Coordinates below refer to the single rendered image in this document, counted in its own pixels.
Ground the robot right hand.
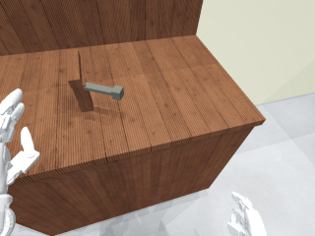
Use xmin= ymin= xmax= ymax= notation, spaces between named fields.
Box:
xmin=227 ymin=192 xmax=268 ymax=236

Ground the counter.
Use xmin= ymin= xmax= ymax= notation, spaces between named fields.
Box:
xmin=0 ymin=0 xmax=266 ymax=236

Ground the robot left hand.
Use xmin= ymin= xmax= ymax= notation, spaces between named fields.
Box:
xmin=0 ymin=88 xmax=39 ymax=195

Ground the robot left forearm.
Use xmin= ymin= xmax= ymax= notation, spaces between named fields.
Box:
xmin=0 ymin=194 xmax=16 ymax=236

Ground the tap lever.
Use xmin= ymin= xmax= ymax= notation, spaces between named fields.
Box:
xmin=83 ymin=82 xmax=124 ymax=101

